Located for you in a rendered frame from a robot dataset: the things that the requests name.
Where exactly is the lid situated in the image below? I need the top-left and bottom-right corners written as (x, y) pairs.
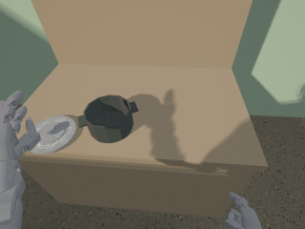
top-left (30, 115), bottom-right (77, 155)

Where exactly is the pot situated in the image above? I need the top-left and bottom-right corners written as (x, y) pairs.
top-left (77, 94), bottom-right (138, 143)

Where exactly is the table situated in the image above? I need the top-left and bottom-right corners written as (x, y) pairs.
top-left (16, 0), bottom-right (269, 219)

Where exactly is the left robot forearm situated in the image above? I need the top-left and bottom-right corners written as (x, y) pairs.
top-left (0, 159), bottom-right (26, 229)

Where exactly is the robot right hand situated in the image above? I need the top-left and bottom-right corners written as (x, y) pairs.
top-left (225, 192), bottom-right (262, 229)

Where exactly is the knob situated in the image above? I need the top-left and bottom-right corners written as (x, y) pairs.
top-left (42, 123), bottom-right (56, 135)

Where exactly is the robot left hand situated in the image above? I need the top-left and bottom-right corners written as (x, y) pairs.
top-left (0, 90), bottom-right (41, 161)

